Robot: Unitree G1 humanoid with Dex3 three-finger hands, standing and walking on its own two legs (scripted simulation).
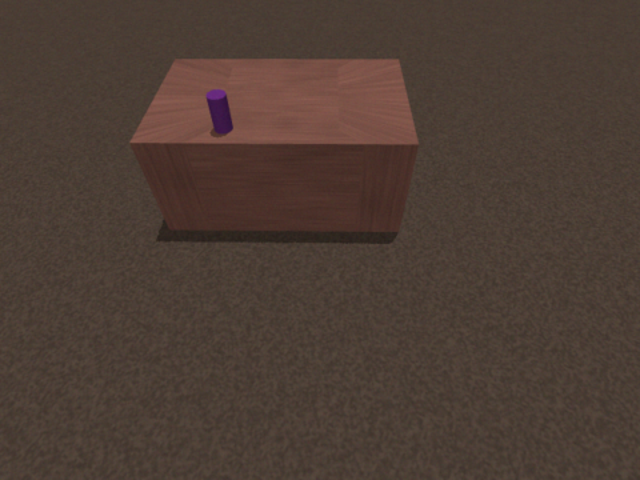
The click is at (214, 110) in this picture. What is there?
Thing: squat round
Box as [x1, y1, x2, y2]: [206, 89, 232, 133]
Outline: 211,90 206,94 214,129 216,132 219,133 228,132 232,129 232,125 225,92 219,89
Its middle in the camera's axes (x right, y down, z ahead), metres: -0.34 -0.45 +1.33
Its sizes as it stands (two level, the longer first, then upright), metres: 0.066 0.066 0.131
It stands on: a support 0.45 m high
